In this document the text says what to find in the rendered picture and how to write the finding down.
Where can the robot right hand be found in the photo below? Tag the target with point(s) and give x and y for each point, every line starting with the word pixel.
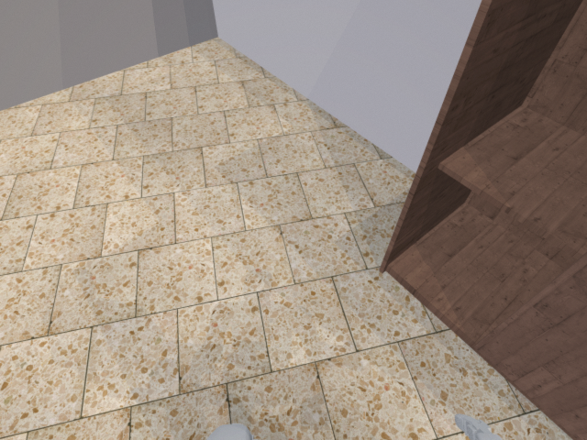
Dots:
pixel 474 429

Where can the wardrobe door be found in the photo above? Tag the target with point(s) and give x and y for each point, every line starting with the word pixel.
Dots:
pixel 542 348

